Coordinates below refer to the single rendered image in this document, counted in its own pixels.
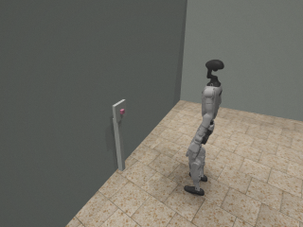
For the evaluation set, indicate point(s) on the robot left upper arm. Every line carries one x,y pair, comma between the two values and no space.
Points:
209,95

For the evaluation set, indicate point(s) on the right robot foot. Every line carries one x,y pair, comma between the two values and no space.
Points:
204,178

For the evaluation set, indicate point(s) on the panel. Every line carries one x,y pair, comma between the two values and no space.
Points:
118,132

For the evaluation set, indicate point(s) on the right robot thigh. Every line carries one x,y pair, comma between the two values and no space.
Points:
202,151

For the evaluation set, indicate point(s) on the robot left forearm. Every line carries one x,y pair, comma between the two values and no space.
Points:
203,129

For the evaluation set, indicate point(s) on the robot left hand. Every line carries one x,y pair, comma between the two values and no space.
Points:
194,147

